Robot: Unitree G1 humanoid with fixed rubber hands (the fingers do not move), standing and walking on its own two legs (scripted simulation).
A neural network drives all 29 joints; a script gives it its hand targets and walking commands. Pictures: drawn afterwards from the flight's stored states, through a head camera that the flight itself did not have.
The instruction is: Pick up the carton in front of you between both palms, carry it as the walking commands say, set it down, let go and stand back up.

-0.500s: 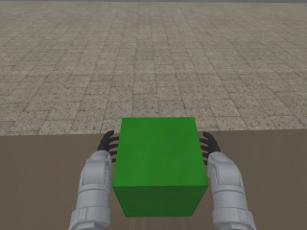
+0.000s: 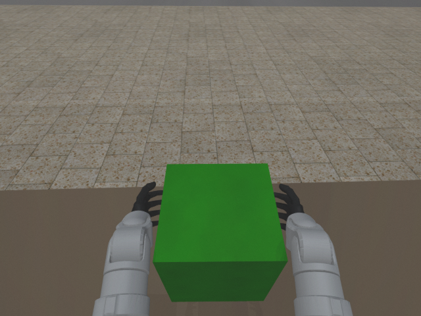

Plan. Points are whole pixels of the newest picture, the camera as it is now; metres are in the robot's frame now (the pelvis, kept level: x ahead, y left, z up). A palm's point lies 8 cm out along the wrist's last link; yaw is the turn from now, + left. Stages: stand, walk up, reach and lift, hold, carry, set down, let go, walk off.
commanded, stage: carry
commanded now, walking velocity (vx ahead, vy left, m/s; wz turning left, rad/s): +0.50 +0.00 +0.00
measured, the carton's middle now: (217, 235) +0.29 +0.00 -0.02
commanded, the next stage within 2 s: none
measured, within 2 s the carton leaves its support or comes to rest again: neither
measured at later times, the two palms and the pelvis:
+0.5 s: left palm (145, 166) +0.42 +0.17 +0.07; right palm (274, 164) +0.43 -0.13 +0.07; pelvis +0.19 +0.01 -0.02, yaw -1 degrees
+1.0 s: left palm (175, 101) +0.72 +0.13 +0.06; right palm (268, 105) +0.71 -0.17 +0.06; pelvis +0.50 -0.01 -0.03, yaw -1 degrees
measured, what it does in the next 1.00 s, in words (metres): walks ahead: left foot, then right foot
